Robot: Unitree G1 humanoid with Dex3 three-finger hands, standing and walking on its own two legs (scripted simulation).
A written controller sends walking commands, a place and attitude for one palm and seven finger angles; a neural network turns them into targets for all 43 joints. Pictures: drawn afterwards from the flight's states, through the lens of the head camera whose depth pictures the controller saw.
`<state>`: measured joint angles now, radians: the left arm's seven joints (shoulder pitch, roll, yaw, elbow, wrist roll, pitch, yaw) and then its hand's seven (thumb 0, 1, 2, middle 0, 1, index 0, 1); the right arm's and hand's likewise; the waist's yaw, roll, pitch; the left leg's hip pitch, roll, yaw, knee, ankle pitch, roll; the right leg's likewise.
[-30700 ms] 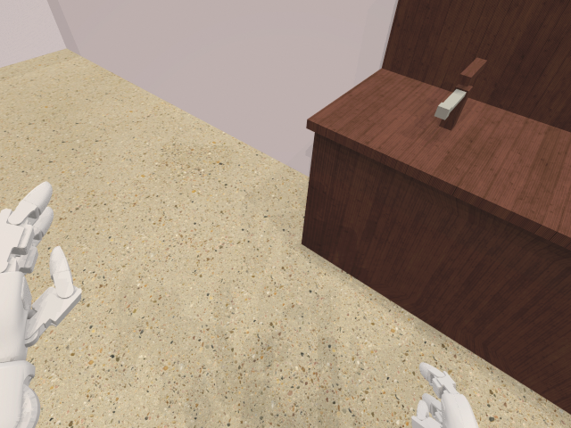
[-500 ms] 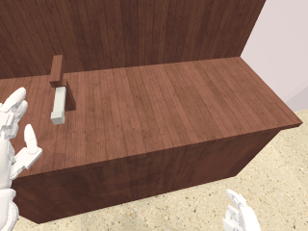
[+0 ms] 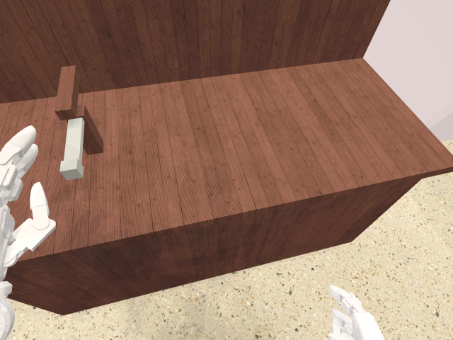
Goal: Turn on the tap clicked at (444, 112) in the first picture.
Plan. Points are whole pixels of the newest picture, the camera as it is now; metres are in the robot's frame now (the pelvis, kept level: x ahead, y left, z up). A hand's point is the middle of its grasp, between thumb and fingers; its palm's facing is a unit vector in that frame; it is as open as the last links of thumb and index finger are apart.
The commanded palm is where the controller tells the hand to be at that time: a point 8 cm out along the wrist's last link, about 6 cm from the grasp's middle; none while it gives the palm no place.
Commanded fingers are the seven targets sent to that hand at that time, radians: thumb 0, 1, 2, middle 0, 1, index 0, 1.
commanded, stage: come to a stop and stand still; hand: left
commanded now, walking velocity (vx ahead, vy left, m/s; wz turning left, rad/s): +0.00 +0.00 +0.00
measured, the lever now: (72, 169) +0.37 +0.32 +0.05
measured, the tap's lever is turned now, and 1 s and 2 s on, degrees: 0 0 0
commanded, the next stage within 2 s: look again from close up in 0.72 s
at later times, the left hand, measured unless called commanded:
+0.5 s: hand (23, 252) +0.19 +0.25 +0.16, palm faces +0.41 -0.85 -0.33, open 7.4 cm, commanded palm +0.12 +0.27 +0.18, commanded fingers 0.00 0.90 0.90 -0.20 -0.30 -0.20 -0.30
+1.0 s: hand (19, 274) +0.17 +0.24 +0.16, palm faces +0.39 -0.86 -0.33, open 7.4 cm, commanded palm +0.11 +0.28 +0.18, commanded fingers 0.00 0.90 0.90 -0.20 -0.30 -0.20 -0.30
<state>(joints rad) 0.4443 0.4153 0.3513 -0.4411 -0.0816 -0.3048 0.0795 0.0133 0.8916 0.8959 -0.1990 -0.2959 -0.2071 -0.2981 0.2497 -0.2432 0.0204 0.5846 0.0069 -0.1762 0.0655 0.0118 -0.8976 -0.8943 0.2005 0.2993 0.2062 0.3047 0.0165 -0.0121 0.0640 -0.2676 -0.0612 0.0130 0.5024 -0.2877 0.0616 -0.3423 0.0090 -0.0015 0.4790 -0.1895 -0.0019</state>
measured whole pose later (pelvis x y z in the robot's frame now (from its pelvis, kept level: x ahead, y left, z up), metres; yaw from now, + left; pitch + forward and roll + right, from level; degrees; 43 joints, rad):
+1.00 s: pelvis -0.04 -0.01 +0.00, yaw +2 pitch -1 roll +0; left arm 0.42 0.37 0.32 -0.41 -0.08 -0.24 0.10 0.02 0.89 0.90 -0.20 -0.30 -0.21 -0.30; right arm 0.23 -0.22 0.03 0.61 0.02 -0.18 0.02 0.01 -0.90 -0.89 0.20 0.30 0.20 0.30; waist 0.03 -0.03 0.05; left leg -0.24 -0.07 -0.01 0.46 -0.21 0.05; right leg -0.29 0.00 -0.03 0.42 -0.11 -0.01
